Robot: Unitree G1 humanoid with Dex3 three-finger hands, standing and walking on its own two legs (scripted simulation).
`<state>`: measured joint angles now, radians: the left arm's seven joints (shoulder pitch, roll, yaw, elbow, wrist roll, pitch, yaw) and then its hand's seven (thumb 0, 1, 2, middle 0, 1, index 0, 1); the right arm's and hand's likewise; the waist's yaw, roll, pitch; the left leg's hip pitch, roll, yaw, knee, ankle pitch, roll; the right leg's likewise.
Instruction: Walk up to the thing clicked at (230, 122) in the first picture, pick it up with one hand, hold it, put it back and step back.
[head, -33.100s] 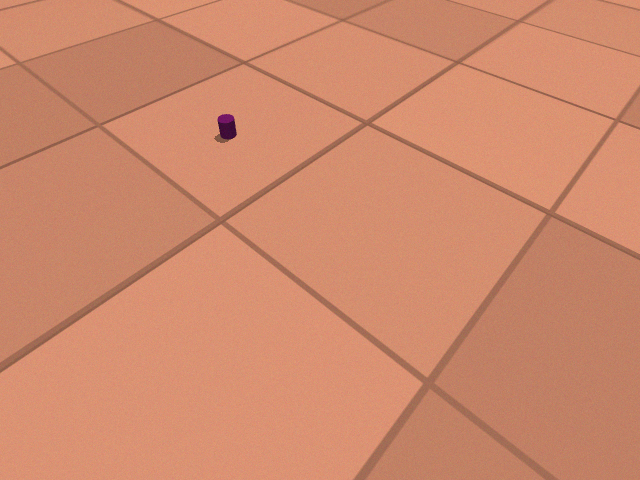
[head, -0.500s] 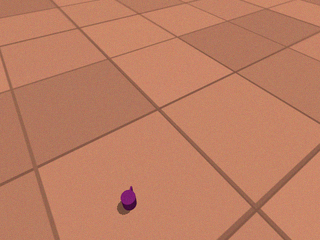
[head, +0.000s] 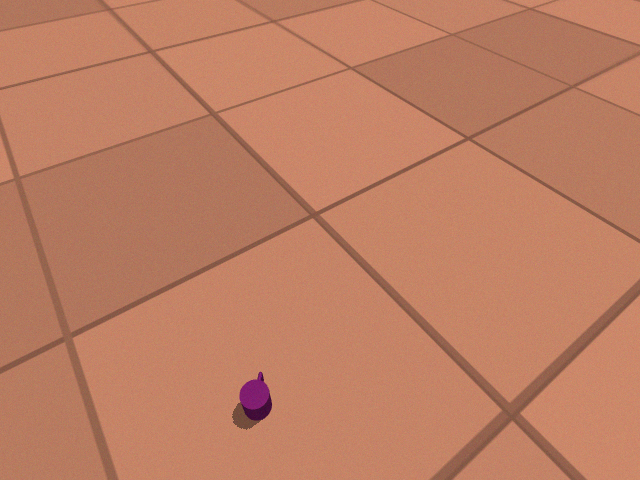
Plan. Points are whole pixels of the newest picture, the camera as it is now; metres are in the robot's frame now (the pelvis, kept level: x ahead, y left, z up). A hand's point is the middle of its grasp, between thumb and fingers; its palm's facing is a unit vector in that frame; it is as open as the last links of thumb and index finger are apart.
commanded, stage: stand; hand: left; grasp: from above
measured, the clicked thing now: (257, 394) +0.49 +0.20 -0.73
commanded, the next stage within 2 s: step back in 0.90 s
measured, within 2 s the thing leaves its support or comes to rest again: neither
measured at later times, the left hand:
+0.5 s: hand out of the picture +0.09 +0.25 -0.16, palm faces +0.01 -0.94 -0.33, open 7.4 cm
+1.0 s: hand out of the picture +0.09 +0.26 -0.16, palm faces +0.02 -0.94 -0.35, open 7.4 cm
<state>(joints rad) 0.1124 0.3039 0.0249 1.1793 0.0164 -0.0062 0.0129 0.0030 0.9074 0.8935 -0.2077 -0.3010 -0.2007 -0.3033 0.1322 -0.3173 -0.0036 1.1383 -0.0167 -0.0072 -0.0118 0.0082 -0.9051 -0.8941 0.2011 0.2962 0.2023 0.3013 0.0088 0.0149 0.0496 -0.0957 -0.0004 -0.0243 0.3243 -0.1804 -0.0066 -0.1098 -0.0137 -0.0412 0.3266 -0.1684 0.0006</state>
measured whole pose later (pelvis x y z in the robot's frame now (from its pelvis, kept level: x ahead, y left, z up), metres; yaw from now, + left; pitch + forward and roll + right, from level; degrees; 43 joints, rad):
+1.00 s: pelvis +0.00 +0.00 +0.00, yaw +0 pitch -2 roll +0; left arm 0.09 0.35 0.04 1.09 -0.01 0.00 0.01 0.00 0.91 0.89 -0.21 -0.30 -0.20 -0.30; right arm 0.08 -0.35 -0.02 1.08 0.00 0.02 0.01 0.01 -0.90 -0.89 0.20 0.30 0.20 0.30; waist 0.00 0.01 0.09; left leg -0.16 0.00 -0.02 0.41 -0.22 0.00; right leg -0.16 -0.01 -0.04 0.38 -0.19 0.00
